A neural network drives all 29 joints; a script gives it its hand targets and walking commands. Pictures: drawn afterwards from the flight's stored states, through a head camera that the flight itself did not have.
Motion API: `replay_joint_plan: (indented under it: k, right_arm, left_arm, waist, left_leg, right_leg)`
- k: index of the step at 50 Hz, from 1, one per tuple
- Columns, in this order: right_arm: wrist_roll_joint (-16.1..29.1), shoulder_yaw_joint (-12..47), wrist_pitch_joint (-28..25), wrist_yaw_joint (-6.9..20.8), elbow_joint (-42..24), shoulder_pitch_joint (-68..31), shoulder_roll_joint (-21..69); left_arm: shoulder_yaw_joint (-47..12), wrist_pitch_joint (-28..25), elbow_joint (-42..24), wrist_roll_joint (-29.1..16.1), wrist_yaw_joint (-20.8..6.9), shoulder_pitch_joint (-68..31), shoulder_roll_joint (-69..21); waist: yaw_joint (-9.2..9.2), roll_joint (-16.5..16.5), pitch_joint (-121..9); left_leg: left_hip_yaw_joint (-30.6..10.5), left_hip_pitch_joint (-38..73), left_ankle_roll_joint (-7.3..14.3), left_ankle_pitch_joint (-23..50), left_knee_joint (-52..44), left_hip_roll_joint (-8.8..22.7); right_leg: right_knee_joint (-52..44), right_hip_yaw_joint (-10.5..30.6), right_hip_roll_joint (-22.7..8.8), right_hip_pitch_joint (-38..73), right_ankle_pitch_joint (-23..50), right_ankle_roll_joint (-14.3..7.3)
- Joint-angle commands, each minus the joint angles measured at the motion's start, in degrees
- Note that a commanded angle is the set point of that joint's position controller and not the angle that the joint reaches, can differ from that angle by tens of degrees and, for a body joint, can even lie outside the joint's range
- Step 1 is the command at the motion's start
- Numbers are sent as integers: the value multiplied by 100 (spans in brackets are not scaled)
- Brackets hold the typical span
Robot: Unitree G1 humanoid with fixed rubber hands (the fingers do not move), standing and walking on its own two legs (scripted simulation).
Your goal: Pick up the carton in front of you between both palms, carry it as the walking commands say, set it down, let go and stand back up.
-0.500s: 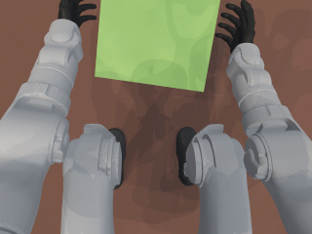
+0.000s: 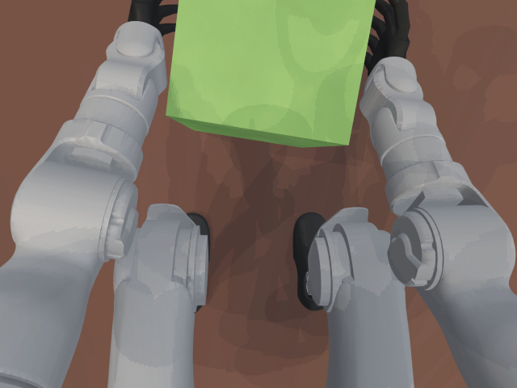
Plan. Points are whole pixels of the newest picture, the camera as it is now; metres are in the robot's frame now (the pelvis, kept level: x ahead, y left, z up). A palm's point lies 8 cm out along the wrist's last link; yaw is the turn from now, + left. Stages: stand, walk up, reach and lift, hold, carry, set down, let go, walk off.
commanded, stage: reach and lift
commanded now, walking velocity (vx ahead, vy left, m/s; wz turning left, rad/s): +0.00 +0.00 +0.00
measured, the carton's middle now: (262, 68) +0.51 +0.01 -0.24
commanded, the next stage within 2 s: none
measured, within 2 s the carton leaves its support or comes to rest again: neither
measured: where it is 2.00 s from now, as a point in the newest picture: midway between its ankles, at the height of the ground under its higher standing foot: (251, 278)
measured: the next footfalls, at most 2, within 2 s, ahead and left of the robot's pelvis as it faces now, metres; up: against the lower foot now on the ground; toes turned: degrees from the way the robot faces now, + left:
none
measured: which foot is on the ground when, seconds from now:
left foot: down 0.00-1.00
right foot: down 0.00-1.00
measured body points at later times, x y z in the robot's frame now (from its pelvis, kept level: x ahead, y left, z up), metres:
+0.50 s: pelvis +0.00 +0.00 +0.09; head +0.25 +0.03 +0.46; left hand +0.50 +0.17 +0.02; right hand +0.50 -0.14 +0.02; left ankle +0.11 +0.13 -0.33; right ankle +0.12 -0.13 -0.33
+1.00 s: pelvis +0.05 +0.00 +0.22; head +0.22 +0.02 +0.64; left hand +0.47 +0.17 +0.17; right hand +0.47 -0.14 +0.17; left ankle +0.11 +0.13 -0.33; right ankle +0.12 -0.13 -0.33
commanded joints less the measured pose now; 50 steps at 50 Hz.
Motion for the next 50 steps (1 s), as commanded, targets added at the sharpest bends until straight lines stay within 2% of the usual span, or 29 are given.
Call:
replay_joint_plan:
  k: [1,6,8,10,14,16,20,24,25,28,36,42,50]
  right_arm:
    - [47,1769,87,1440,-1621,-3134,5391]
    - [41,2257,391,1440,-2642,-2884,5980]
    - [-33,2416,547,1466,-3133,-2827,6106]
    - [-189,2455,737,1512,-3350,-2695,6224]
    - [-720,1970,1111,1652,-2742,-2234,6452]
    - [-1005,1632,1251,1726,-2402,-2109,6539]
    - [-1396,1199,1405,1843,-2065,-1951,6676]
    - [-1634,1023,1451,1873,-1983,-1669,6826]
    - [-1670,1011,1481,1913,-1967,-1579,6817]
    - [-1659,1138,1519,1996,-2045,-1369,6993]
    - [-1309,1971,1562,2069,-2504,-704,7334]
    - [-1176,2360,1591,2060,-2644,-98,7480]
    - [-1323,2370,1526,2045,-2532,801,7517]
  left_arm:
    - [-1103,-55,-1873,-193,-1271,-2680,-5522]
    - [-1427,272,-2840,-195,-1245,-2257,-6325]
    - [-1497,465,-3238,-99,-1248,-2036,-6594]
    - [-1451,678,-3412,64,-1279,-1816,-6811]
    - [-900,1054,-2851,628,-1418,-1381,-7053]
    - [-546,1165,-2533,915,-1511,-1274,-7087]
    - [-56,1259,-2244,1283,-1599,-1177,-7139]
    - [162,1306,-2118,1518,-1636,-870,-7234]
    - [155,1299,-2206,1495,-1659,-923,-7279]
    - [53,1334,-2330,1498,-1710,-759,-7449]
    - [-696,1379,-2962,1158,-1707,-156,-7847]
    - [-1067,1405,-3228,998,-1688,412,-7995]
    - [-1115,1341,-3221,1062,-1691,1232,-8090]
  waist:
    - [109,517,-7412]
    - [80,650,-8912]
    - [62,650,-9265]
    - [39,635,-9094]
    - [19,605,-7495]
    - [26,580,-7029]
    - [52,523,-7009]
    - [88,484,-7146]
    - [0,453,-7222]
    - [36,477,-7478]
    - [82,457,-7966]
    - [114,389,-7693]
    - [103,348,-6880]
  left_leg:
    - [557,3817,136,2088,-988,-501]
    - [717,4757,47,2358,-1108,-639]
    - [752,4945,31,2254,-1259,-700]
    - [759,4860,27,1882,-1485,-737]
    - [703,4076,47,613,-2127,-740]
    - [706,3861,74,261,-2386,-749]
    - [689,4028,103,214,-2809,-780]
    - [704,4261,87,326,-3195,-802]
    - [674,4424,88,393,-3265,-794]
    - [669,4799,62,630,-3498,-802]
    - [592,5854,0,1269,-4052,-823]
    - [502,6452,-18,1376,-4572,-827]
    - [322,7246,4,1430,-5438,-795]
  right_leg:
    - [-668,-790,485,3355,2009,-163]
    - [-844,-904,542,3990,2148,-161]
    - [-1010,-920,578,4149,2022,-163]
    - [-1227,-927,605,4058,1678,-169]
    - [-1791,-910,616,3321,501,-218]
    - [-2049,-870,623,3210,182,-245]
    - [-2494,-795,630,3406,128,-262]
    - [-2889,-748,626,3789,238,-254]
    - [-2989,-742,625,3876,294,-250]
    - [-3228,-713,616,4156,487,-247]
    - [-3805,-610,612,5114,1081,-194]
    - [-4348,-489,608,5845,1189,-184]
    - [-5254,-269,553,6777,1257,-233]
